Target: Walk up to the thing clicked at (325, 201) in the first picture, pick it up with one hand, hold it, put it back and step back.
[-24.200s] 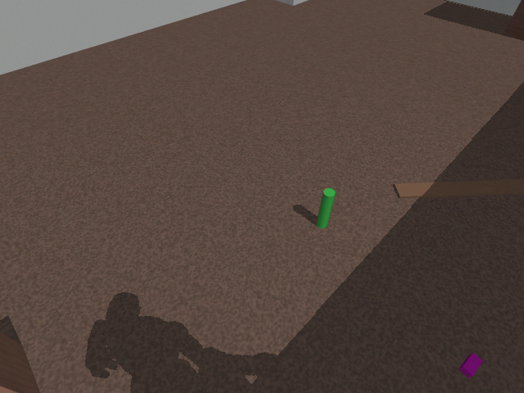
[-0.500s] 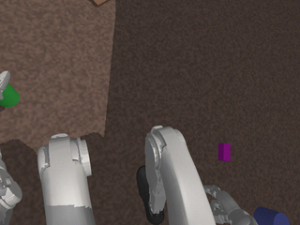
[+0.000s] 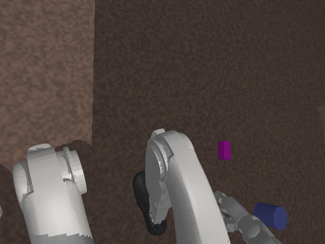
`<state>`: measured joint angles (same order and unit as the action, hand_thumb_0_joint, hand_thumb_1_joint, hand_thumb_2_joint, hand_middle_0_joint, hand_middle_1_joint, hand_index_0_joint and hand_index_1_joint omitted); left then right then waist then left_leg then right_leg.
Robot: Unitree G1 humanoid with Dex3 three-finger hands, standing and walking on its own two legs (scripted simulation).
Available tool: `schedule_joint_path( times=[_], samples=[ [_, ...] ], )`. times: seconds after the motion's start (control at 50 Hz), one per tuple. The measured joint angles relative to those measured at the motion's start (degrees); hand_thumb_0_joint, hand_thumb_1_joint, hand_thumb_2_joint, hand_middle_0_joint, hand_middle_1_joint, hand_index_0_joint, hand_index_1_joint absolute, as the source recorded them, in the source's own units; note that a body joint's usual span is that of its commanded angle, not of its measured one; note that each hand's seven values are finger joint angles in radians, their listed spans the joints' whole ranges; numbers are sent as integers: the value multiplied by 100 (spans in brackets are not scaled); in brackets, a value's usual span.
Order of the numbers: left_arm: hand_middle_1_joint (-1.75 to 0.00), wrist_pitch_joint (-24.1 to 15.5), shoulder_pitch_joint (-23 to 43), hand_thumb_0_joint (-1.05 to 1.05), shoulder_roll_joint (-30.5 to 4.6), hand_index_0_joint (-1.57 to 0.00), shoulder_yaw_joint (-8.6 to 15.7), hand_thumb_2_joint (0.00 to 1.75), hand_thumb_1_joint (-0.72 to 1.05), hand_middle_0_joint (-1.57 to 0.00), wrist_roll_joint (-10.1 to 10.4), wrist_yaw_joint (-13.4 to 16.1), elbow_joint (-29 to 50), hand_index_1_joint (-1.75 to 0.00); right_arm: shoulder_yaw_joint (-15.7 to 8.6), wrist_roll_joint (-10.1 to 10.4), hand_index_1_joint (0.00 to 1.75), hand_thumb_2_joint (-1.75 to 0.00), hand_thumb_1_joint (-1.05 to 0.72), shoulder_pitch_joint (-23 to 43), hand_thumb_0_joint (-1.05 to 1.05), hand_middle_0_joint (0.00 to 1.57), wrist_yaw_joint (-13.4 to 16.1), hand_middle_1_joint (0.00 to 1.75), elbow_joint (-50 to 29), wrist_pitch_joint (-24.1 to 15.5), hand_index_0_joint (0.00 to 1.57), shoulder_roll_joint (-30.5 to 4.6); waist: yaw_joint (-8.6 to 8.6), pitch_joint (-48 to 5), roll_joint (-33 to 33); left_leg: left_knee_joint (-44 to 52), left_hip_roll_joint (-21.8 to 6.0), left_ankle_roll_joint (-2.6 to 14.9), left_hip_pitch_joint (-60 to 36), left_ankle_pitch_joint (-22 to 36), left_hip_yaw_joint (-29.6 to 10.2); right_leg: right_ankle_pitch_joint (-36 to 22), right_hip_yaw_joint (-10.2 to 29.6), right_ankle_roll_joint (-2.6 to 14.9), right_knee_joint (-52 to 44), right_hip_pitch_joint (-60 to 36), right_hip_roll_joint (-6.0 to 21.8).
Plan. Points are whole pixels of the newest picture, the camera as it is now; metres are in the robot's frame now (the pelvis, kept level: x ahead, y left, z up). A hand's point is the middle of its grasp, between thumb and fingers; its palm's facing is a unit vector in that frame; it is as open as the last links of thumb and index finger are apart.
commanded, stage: lower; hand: left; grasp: from the side
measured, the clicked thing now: out of the picture +0.44 +0.35 -0.14
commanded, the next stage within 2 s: loosen in 1.04 s
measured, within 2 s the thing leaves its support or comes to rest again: rests again in 1.62 s
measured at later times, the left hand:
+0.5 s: hand out of the picture +0.45 +0.34 -0.15, palm faces +0.46 -0.89 -0.03, open 8.1 cm
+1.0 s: hand out of the picture +0.45 +0.34 -0.16, palm faces +0.46 -0.89 -0.02, open 8.1 cm
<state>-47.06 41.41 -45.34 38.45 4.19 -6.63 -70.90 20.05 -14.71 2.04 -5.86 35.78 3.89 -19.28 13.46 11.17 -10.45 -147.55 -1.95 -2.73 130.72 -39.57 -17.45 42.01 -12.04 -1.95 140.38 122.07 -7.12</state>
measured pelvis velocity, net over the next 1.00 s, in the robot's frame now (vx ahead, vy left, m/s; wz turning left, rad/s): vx -0.01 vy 0.01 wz -0.05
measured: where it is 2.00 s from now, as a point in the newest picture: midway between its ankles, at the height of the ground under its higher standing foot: (113, 225)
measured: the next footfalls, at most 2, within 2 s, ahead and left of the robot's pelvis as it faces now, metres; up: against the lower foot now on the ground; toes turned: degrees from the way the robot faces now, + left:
none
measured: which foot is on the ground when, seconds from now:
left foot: down 0.00-1.00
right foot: down 0.00-1.00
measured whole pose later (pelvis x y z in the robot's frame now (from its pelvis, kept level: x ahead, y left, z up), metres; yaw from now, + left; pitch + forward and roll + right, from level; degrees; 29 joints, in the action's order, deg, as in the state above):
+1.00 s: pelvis -0.01 +0.01 -0.01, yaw -3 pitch +15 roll -15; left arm -52.2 41.5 -53.0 38.4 5.0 -4.7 -79.6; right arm 28.1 -18.5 8.5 -5.3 30.7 3.6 -21.6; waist 14.8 16.6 -15.0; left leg -151.2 -2.5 -2.0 128.6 -40.0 -21.5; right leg 40.1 -14.7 -3.6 140.6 119.4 -9.1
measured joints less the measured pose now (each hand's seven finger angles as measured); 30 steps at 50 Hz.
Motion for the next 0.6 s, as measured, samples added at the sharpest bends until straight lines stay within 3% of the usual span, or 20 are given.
schedule_joint_path(
  times=[0.28, 0.48, 0.6],
  samples=[
    [-115, -142, -74, 0, -262, -87, -35, 109, -21, -89, 149, 29, -488, -116, 319, -118, 29, -90, -91, 192, 0, 20, -6, 30, -196, 1, 21, -172, 74, 168, -71, -128, -15, 24, -104, 1, -159, -85, -108, -65, 0, -126, -71],
    [-115, -376, 12, 0, -552, -87, 44, 109, -21, -90, 2, 134, -674, -116, 535, -264, 29, -90, -90, 355, 0, 20, 15, 30, -309, -25, 21, -183, 130, 370, -291, -260, -27, 42, -125, 29, -265, -174, -175, -107, 44, -157, -130],
    [-115, -378, -9, 0, -628, -88, 22, 109, -22, -90, 57, 115, -656, -115, 591, -291, 30, -90, -91, 373, 0, 20, 14, 30, -346, -34, 21, -211, 119, 435, -301, -294, -38, 73, -131, -23, -285, -133, -188, -127, 35, -195, -147]
  ],
)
